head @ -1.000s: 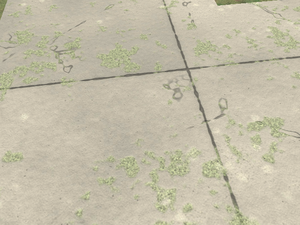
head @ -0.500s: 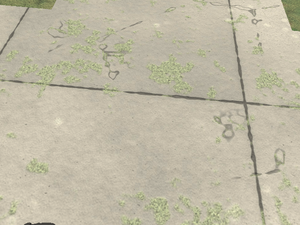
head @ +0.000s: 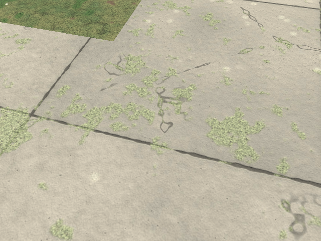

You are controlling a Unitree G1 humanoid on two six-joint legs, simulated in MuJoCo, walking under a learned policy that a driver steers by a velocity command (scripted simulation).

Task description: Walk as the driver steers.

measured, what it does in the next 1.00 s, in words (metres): walks ahead, turning right: left foot, then right foot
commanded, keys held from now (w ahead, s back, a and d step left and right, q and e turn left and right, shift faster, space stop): w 0.06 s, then w+e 0.88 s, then w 0.06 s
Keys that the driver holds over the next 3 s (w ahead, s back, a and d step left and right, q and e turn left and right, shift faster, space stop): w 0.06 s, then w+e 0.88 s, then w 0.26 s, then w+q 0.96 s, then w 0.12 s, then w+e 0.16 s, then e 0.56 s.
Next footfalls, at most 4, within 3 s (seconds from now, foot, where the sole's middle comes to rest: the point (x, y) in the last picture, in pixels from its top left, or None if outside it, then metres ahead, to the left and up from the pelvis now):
0.26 left None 0.32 0.15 -0.78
0.78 right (221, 230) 0.54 -0.17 -0.78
1.30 left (206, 156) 0.90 -0.13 -0.78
1.80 right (262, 131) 1.06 -0.42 -0.78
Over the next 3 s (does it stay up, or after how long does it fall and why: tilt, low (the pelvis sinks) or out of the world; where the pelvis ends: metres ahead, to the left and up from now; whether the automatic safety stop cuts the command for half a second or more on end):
stays up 1.48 -0.30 -0.01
